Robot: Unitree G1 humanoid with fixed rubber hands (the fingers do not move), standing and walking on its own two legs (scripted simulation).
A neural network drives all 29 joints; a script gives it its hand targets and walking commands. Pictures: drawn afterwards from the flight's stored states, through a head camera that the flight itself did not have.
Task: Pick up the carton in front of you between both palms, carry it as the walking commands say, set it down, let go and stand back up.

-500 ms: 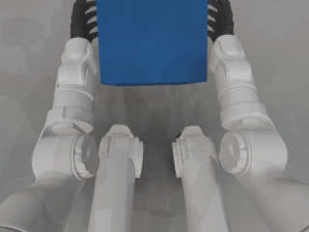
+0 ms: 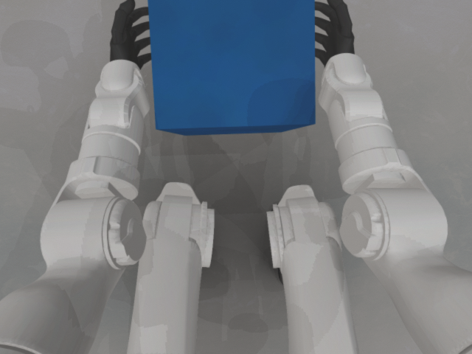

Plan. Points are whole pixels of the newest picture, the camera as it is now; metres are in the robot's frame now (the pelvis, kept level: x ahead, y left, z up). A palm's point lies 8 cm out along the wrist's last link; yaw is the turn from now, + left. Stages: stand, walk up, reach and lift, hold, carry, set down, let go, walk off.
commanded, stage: set down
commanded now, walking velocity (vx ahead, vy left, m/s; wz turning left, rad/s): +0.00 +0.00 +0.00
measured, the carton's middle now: (232, 72) +0.50 +0.02 -0.24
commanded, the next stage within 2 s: let go in 1.98 s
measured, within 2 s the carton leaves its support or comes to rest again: rests again in 0.20 s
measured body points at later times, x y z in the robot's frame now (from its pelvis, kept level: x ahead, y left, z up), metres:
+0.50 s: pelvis +0.00 +0.00 -0.01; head +0.34 +0.01 +0.27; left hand +0.51 +0.18 -0.19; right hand +0.52 -0.14 -0.18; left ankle +0.11 +0.13 -0.35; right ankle +0.10 -0.12 -0.35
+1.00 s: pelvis +0.00 +0.00 -0.02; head +0.35 +0.01 +0.25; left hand +0.50 +0.22 -0.20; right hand +0.52 -0.17 -0.20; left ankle +0.11 +0.13 -0.35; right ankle +0.10 -0.12 -0.35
